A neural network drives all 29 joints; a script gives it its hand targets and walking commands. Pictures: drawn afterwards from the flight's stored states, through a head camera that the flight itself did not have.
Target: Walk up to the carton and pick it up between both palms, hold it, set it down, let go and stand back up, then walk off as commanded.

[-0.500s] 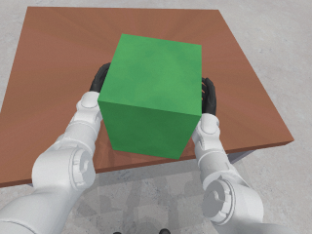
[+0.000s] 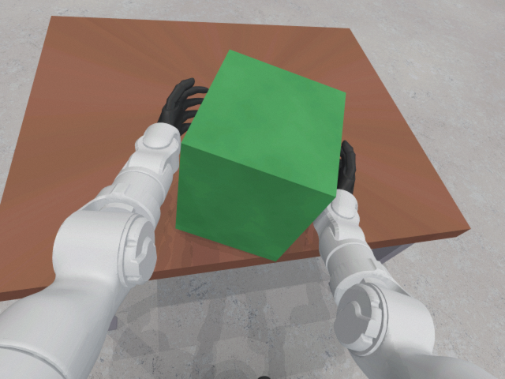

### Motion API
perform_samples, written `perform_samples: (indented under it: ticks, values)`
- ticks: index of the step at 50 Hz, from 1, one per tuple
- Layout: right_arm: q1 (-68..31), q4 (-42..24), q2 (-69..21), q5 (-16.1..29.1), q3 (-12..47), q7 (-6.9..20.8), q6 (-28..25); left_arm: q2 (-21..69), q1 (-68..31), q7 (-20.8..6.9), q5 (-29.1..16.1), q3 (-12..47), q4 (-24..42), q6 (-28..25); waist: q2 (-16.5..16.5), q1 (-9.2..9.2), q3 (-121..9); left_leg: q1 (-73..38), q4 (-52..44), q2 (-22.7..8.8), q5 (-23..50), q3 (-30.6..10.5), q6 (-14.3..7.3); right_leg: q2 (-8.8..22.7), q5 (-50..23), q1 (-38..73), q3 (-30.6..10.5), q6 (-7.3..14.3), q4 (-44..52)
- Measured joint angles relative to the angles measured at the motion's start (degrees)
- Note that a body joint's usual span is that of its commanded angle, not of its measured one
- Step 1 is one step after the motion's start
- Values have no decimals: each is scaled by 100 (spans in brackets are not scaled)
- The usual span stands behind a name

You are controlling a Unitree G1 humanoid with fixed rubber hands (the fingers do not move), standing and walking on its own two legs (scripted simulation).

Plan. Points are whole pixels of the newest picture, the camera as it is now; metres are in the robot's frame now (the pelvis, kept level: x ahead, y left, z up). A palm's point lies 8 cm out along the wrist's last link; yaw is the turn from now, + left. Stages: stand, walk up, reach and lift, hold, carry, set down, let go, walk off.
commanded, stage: set down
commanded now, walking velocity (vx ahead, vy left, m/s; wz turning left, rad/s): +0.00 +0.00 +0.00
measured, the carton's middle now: (254, 165) +0.44 -0.05 +0.03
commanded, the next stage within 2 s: none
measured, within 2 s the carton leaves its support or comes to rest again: rests again in 0.12 s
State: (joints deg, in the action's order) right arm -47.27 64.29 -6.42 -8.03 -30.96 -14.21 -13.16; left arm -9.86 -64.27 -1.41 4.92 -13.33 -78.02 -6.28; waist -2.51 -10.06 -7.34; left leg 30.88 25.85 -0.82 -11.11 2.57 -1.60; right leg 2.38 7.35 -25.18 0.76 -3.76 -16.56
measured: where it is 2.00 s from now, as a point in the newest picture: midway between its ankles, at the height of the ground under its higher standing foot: outside the picture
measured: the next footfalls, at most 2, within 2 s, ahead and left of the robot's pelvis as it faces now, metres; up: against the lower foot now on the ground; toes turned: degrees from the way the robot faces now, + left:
none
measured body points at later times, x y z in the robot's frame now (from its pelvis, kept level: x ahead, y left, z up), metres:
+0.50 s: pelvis -0.02 +0.00 +0.00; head +0.05 +0.05 +0.44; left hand +0.45 +0.11 +0.04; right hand +0.38 -0.18 +0.06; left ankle +0.00 +0.09 -0.74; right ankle -0.01 -0.17 -0.74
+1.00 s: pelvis -0.05 +0.00 -0.01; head -0.01 +0.05 +0.44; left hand +0.39 +0.15 +0.02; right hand +0.32 -0.18 +0.06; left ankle +0.00 +0.09 -0.74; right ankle -0.01 -0.17 -0.74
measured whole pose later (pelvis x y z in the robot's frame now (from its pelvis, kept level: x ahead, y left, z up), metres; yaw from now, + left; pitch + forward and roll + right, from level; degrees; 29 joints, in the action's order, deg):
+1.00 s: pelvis -0.05 +0.00 -0.01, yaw +0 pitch +10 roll -3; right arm -38.0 53.5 -5.5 6.8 -14.4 -19.1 -7.1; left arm -14.6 -46.5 -1.5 -5.9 -2.9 -71.2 -5.0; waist -2.5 -9.6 -6.8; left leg 31.4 30.9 -1.6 -10.1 2.5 -2.2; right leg 1.7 6.0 -25.5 0.7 -3.8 -21.2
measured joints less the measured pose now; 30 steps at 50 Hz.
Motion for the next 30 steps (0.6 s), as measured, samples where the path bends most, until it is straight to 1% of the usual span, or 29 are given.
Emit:
perform_samples:
  ticks: [5, 13, 21, 27, 30]
  values:
    - [1, -63, 2, 145, 56, -11, 43, -24, 90, 62, -18, 31, -1, 132, 0, 0, 9, 67, 94, -1, -12, 0, -12, 0, -40, -23, 0, -5, 0]
    - [-6, -84, 11, 282, 134, -12, 111, -55, 356, 113, -315, 278, 1, 148, 1, 0, 13, 120, 180, -5, -2, -1, -12, 0, -57, -66, 0, -20, -68]
    - [0, -97, 65, 621, 560, -96, 112, -137, 526, 113, -492, 467, 1, 148, 1, 0, 14, 124, 218, -27, 37, -1, -12, -20, -80, -90, -4, -23, -141]
    - [33, -130, 86, 911, 931, -212, 140, -220, 688, 113, -604, 605, 1, 148, 1, 0, 14, 124, 254, -47, 66, -2, -12, -39, -91, -111, -7, -14, -217]
    - [68, -161, 88, 975, 1052, -279, 145, -262, 805, 113, -650, 669, 1, 148, 1, 0, 14, 124, 277, -59, 80, -2, -12, -50, -103, -114, -8, -5, -245]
